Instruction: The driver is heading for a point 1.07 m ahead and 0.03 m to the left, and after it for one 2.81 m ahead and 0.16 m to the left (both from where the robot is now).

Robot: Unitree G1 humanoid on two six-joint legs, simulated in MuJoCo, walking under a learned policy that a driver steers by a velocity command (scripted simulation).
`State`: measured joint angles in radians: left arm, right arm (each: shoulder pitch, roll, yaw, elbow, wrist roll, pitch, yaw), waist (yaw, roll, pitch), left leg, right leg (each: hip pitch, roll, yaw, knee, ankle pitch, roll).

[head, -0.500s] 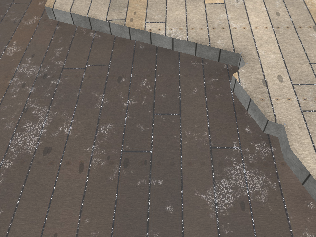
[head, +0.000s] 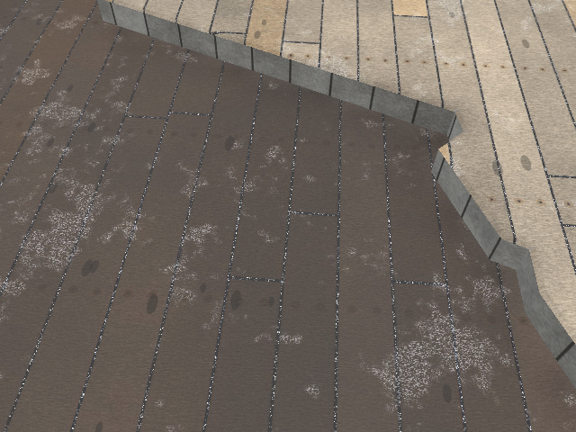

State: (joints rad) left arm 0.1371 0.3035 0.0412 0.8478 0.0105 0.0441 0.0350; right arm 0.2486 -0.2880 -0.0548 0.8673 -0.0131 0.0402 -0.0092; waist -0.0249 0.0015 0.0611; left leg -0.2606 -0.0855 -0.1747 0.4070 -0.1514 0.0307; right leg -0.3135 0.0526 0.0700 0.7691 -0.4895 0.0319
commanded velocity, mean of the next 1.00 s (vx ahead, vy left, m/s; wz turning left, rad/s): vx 0.41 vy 0.00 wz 0.04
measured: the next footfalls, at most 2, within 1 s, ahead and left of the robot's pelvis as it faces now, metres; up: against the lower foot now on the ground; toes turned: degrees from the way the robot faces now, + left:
right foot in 0.08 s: +0.03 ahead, -0.11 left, +0.00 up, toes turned +7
left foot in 0.58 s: +0.28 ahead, +0.15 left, +0.00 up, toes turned +15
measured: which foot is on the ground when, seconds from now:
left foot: down 0.00-0.08, up 0.10-0.56, down 0.58-1.00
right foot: up 0.00-0.06, down 0.08-0.58, up 0.60-1.00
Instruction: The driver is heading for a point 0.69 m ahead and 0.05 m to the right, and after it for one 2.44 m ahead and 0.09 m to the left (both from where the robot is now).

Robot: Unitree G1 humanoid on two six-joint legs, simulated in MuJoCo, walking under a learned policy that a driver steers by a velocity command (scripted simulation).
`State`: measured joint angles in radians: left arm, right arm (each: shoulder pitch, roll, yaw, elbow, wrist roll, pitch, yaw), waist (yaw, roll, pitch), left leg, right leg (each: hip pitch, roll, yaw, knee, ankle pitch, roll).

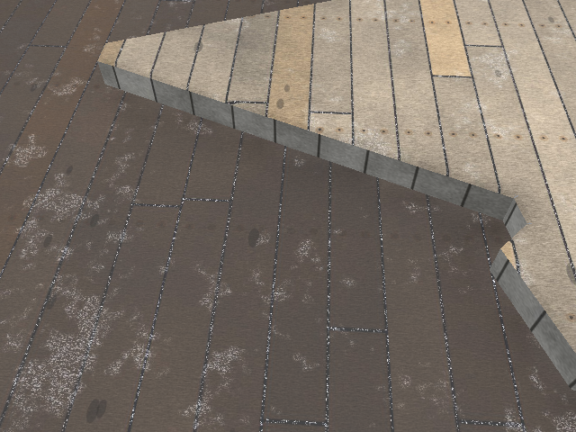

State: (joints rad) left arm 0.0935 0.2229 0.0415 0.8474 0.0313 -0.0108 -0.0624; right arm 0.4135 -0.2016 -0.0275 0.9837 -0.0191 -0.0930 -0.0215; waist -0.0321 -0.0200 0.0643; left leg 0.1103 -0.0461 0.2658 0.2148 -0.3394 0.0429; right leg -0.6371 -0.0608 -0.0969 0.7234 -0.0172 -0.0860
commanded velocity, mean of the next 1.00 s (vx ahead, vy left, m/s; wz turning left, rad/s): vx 0.50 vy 0.00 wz -0.02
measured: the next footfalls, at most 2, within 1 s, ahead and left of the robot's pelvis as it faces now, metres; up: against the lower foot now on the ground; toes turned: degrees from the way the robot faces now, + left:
right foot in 0.10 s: +0.22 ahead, -0.07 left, +0.00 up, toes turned -9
left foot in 0.66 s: +0.56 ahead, +0.01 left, +0.00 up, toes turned -6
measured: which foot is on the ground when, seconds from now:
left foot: down 0.00-0.12, up 0.14-0.64, down 0.66-1.00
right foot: up 0.00-0.08, down 0.10-0.68, up 0.70-1.00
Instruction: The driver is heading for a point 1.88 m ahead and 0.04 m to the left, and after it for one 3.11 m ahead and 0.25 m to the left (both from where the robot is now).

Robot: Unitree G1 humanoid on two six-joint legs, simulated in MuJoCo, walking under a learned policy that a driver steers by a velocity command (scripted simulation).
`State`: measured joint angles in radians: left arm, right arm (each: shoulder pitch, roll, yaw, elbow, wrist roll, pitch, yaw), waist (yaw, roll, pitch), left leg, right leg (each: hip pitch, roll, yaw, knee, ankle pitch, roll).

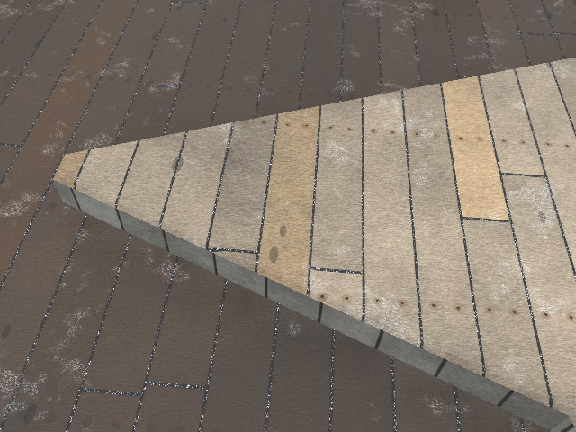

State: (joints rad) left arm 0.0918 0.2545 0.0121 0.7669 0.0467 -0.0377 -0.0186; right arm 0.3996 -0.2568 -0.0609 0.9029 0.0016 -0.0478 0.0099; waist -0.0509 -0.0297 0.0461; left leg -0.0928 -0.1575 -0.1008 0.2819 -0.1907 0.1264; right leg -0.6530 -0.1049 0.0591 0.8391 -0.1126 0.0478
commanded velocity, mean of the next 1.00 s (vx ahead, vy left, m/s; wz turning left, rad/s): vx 0.22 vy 0.00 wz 0.10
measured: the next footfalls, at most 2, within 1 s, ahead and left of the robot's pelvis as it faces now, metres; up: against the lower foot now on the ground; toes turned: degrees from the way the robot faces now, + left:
right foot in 0.22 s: +0.29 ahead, -0.12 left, +0.00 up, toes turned +4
left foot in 0.64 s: +0.33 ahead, +0.08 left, +0.00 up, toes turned +4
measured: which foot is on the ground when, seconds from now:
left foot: down 0.00-0.22, up 0.24-0.62, down 0.64-1.00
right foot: up 0.00-0.20, down 0.22-1.00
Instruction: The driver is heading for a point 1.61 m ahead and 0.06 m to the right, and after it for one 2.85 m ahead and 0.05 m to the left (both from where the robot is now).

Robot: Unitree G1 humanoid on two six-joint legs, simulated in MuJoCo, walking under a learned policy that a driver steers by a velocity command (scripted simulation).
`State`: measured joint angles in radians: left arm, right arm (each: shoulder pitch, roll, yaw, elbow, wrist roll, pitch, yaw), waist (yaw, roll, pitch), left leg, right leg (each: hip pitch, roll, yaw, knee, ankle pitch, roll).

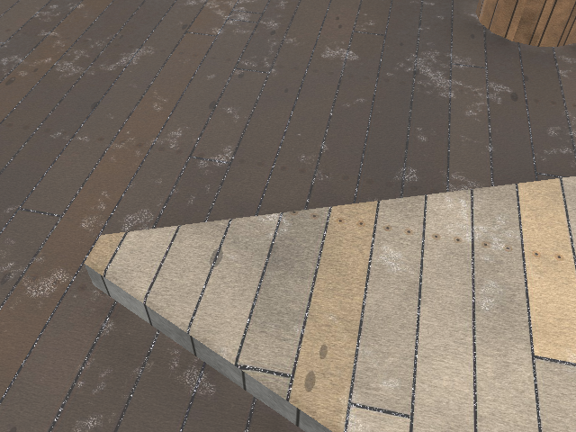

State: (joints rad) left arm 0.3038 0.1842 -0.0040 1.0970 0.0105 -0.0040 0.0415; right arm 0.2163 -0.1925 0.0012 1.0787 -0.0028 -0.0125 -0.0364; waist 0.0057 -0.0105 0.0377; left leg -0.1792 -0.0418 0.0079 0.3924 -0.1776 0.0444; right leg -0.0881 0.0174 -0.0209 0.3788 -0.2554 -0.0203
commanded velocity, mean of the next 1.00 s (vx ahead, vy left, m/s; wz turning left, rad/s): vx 0.23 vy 0.00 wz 0.00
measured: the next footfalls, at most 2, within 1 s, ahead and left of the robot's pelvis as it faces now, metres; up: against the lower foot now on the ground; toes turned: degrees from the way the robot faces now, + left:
left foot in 0.72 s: +0.31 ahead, +0.10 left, +0.00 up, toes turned +3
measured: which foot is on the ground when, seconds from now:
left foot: down 0.00-0.36, up 0.38-0.70, down 0.72-1.00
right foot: down 0.00-0.70, up 0.72-1.00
